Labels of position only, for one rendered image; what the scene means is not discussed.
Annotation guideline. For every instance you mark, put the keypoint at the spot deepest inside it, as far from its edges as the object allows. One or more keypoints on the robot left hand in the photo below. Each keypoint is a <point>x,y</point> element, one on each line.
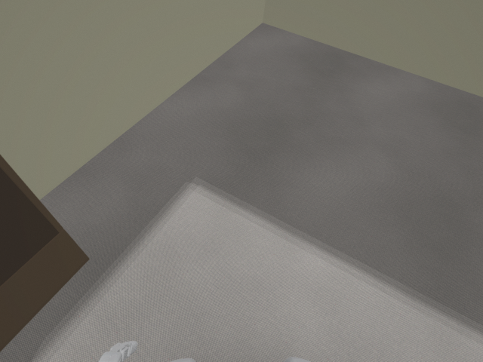
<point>119,352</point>

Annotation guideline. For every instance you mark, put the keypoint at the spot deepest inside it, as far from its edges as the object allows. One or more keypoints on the cupboard door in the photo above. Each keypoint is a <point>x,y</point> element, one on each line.
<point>24,230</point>

